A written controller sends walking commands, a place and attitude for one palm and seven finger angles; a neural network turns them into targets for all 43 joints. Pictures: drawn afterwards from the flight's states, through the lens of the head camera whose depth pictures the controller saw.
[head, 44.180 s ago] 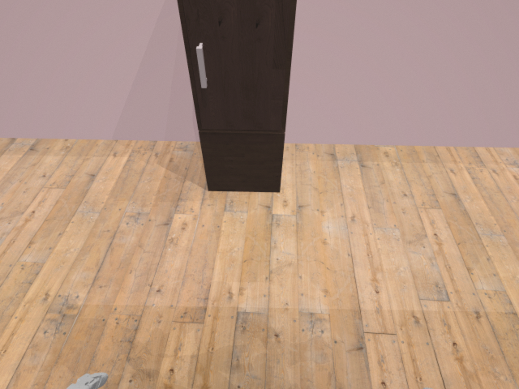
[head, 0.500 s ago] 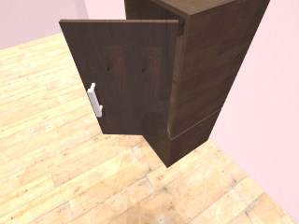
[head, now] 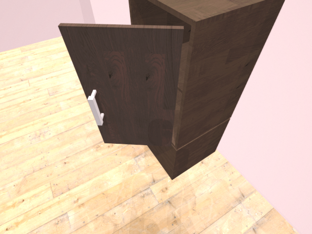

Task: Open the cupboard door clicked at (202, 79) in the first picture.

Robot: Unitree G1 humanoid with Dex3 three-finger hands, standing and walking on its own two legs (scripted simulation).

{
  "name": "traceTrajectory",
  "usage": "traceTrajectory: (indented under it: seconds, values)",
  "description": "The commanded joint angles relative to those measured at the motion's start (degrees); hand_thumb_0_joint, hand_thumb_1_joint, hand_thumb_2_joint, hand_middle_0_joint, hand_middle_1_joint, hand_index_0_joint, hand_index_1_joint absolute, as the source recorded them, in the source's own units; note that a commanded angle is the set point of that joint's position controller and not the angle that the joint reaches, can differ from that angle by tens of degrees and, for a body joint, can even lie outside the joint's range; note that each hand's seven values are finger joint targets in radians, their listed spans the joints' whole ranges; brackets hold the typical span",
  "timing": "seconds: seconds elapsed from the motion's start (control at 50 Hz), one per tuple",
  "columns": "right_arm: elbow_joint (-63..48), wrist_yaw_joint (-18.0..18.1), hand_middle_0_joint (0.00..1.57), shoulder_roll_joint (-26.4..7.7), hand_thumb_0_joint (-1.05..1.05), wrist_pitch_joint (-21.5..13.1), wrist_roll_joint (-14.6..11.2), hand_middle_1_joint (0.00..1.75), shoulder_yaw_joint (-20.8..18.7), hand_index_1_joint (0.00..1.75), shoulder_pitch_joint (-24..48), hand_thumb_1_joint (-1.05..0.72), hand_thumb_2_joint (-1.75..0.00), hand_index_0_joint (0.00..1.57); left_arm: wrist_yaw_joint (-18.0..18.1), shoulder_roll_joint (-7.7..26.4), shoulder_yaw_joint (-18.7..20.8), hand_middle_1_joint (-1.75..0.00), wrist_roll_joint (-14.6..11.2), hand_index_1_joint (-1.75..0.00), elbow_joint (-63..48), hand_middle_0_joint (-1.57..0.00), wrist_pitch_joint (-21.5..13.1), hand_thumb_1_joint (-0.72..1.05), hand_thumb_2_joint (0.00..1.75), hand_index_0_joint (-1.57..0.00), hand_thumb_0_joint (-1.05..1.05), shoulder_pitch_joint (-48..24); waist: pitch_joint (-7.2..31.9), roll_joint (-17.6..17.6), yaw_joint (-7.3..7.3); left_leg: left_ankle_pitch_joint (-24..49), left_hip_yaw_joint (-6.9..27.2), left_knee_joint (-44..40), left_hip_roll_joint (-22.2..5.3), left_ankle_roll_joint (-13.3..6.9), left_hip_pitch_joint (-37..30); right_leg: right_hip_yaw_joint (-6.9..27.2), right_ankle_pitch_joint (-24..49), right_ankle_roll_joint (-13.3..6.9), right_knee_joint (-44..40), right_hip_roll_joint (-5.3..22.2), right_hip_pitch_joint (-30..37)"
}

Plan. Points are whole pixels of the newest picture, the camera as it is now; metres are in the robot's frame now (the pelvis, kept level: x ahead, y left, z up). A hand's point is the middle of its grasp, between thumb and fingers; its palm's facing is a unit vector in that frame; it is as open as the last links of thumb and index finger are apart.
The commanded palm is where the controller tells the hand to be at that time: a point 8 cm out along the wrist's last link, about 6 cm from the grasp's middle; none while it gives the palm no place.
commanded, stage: come to a stop and stand still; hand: left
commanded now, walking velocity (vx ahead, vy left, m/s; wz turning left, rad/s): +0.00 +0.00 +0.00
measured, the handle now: (97, 108) +0.54 +0.27 -0.06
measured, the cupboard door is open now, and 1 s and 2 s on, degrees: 54 54 54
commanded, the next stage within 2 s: look again from close up in 0.08 s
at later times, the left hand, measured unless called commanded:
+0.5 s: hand out of the picture +0.00 +0.18 -0.17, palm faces +0.03 -0.98 -0.20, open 7.3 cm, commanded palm none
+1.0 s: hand (83, 204) +0.19 +0.19 -0.02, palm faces +0.17 -0.98 -0.08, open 7.6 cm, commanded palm +0.10 +0.24 -0.07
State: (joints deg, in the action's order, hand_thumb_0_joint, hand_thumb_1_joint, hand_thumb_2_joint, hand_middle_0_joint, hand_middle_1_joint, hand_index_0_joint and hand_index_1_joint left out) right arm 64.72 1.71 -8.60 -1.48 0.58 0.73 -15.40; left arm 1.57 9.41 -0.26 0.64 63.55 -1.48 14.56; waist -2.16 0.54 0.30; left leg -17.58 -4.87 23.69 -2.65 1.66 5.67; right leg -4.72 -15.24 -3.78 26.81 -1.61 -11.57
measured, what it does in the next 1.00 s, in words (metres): stands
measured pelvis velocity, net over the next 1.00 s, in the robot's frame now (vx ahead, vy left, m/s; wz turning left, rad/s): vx -0.04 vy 0.02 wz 0.04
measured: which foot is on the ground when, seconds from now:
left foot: down 0.00-1.00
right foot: down 0.00-1.00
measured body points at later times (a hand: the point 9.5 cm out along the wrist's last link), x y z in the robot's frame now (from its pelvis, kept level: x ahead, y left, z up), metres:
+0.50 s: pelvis -0.01 +0.00 +0.00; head +0.01 +0.00 +0.45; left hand +0.00 +0.23 -0.16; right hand -0.01 -0.21 -0.16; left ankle -0.06 +0.13 -0.74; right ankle -0.01 -0.07 -0.74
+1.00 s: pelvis -0.04 +0.02 -0.02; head -0.02 -0.01 +0.43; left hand +0.18 +0.25 -0.01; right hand +0.11 -0.24 -0.12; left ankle -0.06 +0.13 -0.74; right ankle -0.01 -0.07 -0.74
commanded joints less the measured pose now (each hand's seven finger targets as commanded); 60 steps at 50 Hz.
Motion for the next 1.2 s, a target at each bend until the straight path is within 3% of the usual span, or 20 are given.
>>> traceTrajectory:
  seconds: [0.0,0.32,0.72,0.74,0.76,0.78,0.8,0.82,0.84,0.86,0.88,0.9,0.92,0.94,0.98,1.0,1.04,1.1,1.14,1.18]
  values:
    - [-0.6,0.59,0.2,-4.49,0.0,-0.37,0.19,0.3,-1.11,0.3,-4.68,-0.9,-0.9,0.2,0.5,5.96,1.17,-0.3,-0.1,-0.3,-1.87,-0.2,-0.78,0.9,0.9,-0.2,0.0,3.36,0.33,-1.67,-0.24,10.97,3.19,-2.77,-3.96,-2.57,3.17,8.72,20.75,0.38,-4.6,8.51,3.37]
    - [-0.19,0.62,0.2,-4.4,0.0,-0.28,0.28,0.3,-0.92,0.3,-5.37,-0.9,-0.9,0.2,0.4,5.51,1.05,-0.3,-0.13,-0.3,-1.67,-0.2,-0.53,0.9,0.9,-0.2,0.0,3.66,-1.86,-0.58,-0.04,8.31,3.85,-4.13,-3.96,-2.63,4.51,8.63,13.03,0.44,-6.57,8.2,2.08]
    - [0.58,0.75,0.2,-3.61,0.0,-0.58,0.22,0.3,-0.75,0.3,-6.42,-0.9,-0.9,0.2,0.44,4.4,0.89,-0.3,-0.14,-0.3,-1.09,-0.2,-0.57,0.9,0.9,-0.2,0.0,5.12,-1.22,-0.26,0.15,10.11,4.46,-4.37,-4.13,-2.87,4.7,7.81,13.69,0.42,-5.66,8.01,2.78]
    - [-3.48,0.21,0.2,-5.81,0.0,-0.8,-0.44,0.3,-1.57,0.3,1.23,-0.9,-0.9,0.2,3.01,6.13,1.33,-0.3,0.38,-0.3,1.96,-0.2,-1.41,0.9,0.9,-0.2,0.0,11.02,-2.05,0.18,2.74,9.81,0.32,10.2,-3.78,-0.97,9.58,11.79,45.95,4.28,-3.87,12.63,3.0]
    - [-24.67,2.61,0.2,-16.53,0.0,-10.13,-3.15,0.3,-1.83,0.3,0.37,-0.9,-0.9,0.2,1.36,16.74,3.83,-0.32,-12.75,-0.32,-84.87,-0.2,-14.01,0.88,0.89,-0.2,0.0,-31.54,25.5,11.05,-4.9,15.44,3.34,0.5,2.7,-3.35,-3.34,9.88,31.51,1.79,-0.21,7.75,9.99]
    - [-21.28,4.19,0.2,-10.91,0.0,-14.32,-2.19,0.3,-0.83,0.3,5.33,-0.9,-0.9,0.2,3.91,13.36,5.08,-0.33,-7.59,-0.33,-70.09,-0.2,-10.33,0.85,0.88,-0.2,0.0,-10.16,23.64,18.83,-0.02,24.63,1.76,0.02,2.14,-3.99,-3.92,7.4,21.41,0.11,1.42,4.05,9.15]
    - [-18.4,3.87,0.2,-11.68,0.0,-15.74,-2.89,0.3,-2.01,0.3,4.16,-0.9,-0.9,0.2,6.38,9.37,3.26,-0.34,-8.76,-0.34,-65.71,-0.21,-7.58,0.83,0.87,-0.21,0.0,-9.0,18.83,16.69,-1.87,20.89,2.92,1.35,1.24,-2.46,-0.49,4.29,12.83,0.8,0.81,3.48,3.65]
    - [-17.9,3.33,0.2,-8.76,0.0,-15.69,-3.52,0.3,-2.24,0.3,2.51,-0.9,-0.9,0.2,5.67,-4.04,-3.34,-0.36,-8.62,-0.36,-51.3,-0.21,-1.9,0.81,0.86,-0.21,0.0,7.42,9.83,5.79,-2.34,18.71,3.97,1.04,0.14,-2.91,4.76,2.28,10.84,1.73,0.25,3.05,-1.0]
    - [-22.38,3.29,0.2,-11.18,0.0,-16.51,-4.21,0.3,-1.91,0.3,3.58,-0.9,-0.9,0.2,3.89,-4.41,-5.37,-0.37,-11.35,-0.37,-62.04,-0.21,-3.63,0.78,0.85,-0.21,0.0,-0.9,3.82,0.1,-2.84,14.37,5.69,1.99,0.66,-3.44,7.31,1.58,9.49,2.76,0.42,3.25,-4.24]
    - [-23.57,3.52,0.2,-12.99,0.0,-17.49,-3.46,0.3,-3.07,0.3,3.8,-0.9,-0.9,0.2,2.9,0.02,-1.39,-0.39,-11.25,-0.39,-62.02,-0.21,-6.63,0.76,0.84,-0.21,0.0,-1.87,3.35,-7.54,-4.08,9.46,5.64,4.28,1.21,-3.8,9.41,1.44,4.1,3.41,-0.19,3.07,-8.55]
    - [-25.01,3.43,0.2,-13.71,0.0,-18.25,-2.48,0.3,-3.58,0.3,3.58,-0.9,-0.9,0.2,1.44,0.28,-0.53,-0.4,-10.81,-0.4,-58.68,-0.21,-9.86,0.74,0.83,-0.21,0.0,-1.1,0.49,-13.92,-4.66,4.97,5.53,6.82,2.02,-4.15,13.69,1.3,-2.12,4.01,0.02,3.05,-13.51]
    - [-26.89,2.91,0.2,-13.99,0.0,-18.46,-2.22,0.3,-3.98,0.3,3.1,-0.9,-0.9,0.2,-0.48,0.52,0.96,-0.42,-10.26,-0.42,-52.3,-0.21,-12.29,0.71,0.82,-0.21,0.0,0.43,-2.19,-16.79,-4.5,1.84,5.84,9.79,2.94,-3.98,18.47,1.45,-6.92,3.81,1.76,3.07,-18.17]
    - [-28.55,2.18,0.2,-13.47,0.0,-18.78,-1.67,0.3,-4.24,0.3,3.3,-0.9,-0.9,0.2,-2.96,-1.9,0.78,-0.43,-10.78,-0.43,-48.84,-0.22,-15.54,0.69,0.81,-0.22,0.0,2.88,-0.58,-20.43,-3.07,-0.39,5.79,12.85,3.57,-3.46,22.63,2.05,-11.14,3.92,4.13,3.42,-20.39]
    - [-30.78,1.47,0.2,-13.05,0.0,-19.28,-1.4,0.3,-4.82,0.3,4.54,-0.9,-0.9,0.2,-5.71,-2.3,2.53,-0.45,-11.99,-0.45,-46.43,-0.22,-19.3,0.67,0.8,-0.22,0.0,9.86,0.52,-22.71,-0.19,-2.36,5.54,15.37,3.77,-2.83,27.19,3.24,-14.56,3.67,6.39,3.68,-20.97]
    - [-34.65,-0.48,0.2,-13.06,0.0,-19.58,-0.94,0.3,-5.77,0.3,6.08,-0.9,-0.9,0.2,-12.09,-1.05,6.03,-0.48,-14.34,-0.48,-47.51,-0.22,-27.2,0.62,0.78,-0.22,0.0,18.24,6.9,-18.6,3.22,-1.31,4.18,20.35,4.77,-1.84,32.13,4.15,-9.49,2.67,12.98,3.66,-18.8]
    - [-36.29,-1.94,0.2,-13.44,0.0,-19.02,-1.04,0.3,-6.26,0.3,6.21,-0.9,-0.9,0.2,-15.93,1.26,9.07,-0.5,-14.92,-0.5,-46.21,-0.22,-30.18,0.6,0.77,-0.22,0.0,20.53,10.35,-9.77,5.13,1.52,3.39,22.91,5.49,-1.01,32.32,4.85,-3.67,1.33,17.39,3.99,-16.86]
    - [-38.68,-3.08,0.2,-13.64,0.0,-18.07,-0.75,0.3,-6.53,0.3,8.48,-0.9,-0.9,0.2,-21.53,6.0,13.04,-0.53,-14.92,-0.53,-48.34,-0.22,-36.59,0.55,0.75,-0.22,0.0,15.67,14.37,-3.21,4.47,3.03,2.64,29.0,5.81,-0.63,37.4,5.21,3.25,0.7,24.38,4.4,-19.86]
    - [-43.21,-3.06,0.2,-13.07,0.0,-15.54,-0.89,0.3,-6.77,0.3,9.44,-0.9,-0.9,0.2,-21.52,9.64,15.56,-0.57,-14.37,-0.57,-55.69,-0.23,-35.99,0.48,0.72,-0.23,0.0,11.94,19.06,-1.97,5.69,1.13,1.94,32.7,5.75,-1.83,43.23,7.66,0.7,1.04,28.29,4.17,-22.15]
    - [-46.44,-2.62,0.2,-12.44,0.0,-14.46,-1.7,0.3,-6.1,0.3,10.63,-0.9,-0.9,0.2,-20.16,7.81,12.76,-0.6,-15.01,-0.6,-62.25,-0.23,-34.43,0.43,0.7,-0.23,0.0,5.73,18.04,-0.11,3.86,-5.62,2.24,33.28,5.53,-2.33,44.23,9.16,-10.87,1.4,26.15,4.04,-26.66]
    - [-46.97,-1.66,0.2,-12.55,0.0,-14.46,-1.37,0.3,-6.07,0.3,8.13,-0.9,-0.9,0.2,-17.71,10.44,13.98,-0.63,-15.3,-0.63,-74.16,-0.24,-35.76,0.39,0.68,-0.24,0.0,-1.84,22.48,6.69,1.88,-3.83,3.64,35.19,4.31,-3.04,41.71,8.21,-9.23,1.25,28.63,3.18,-28.91]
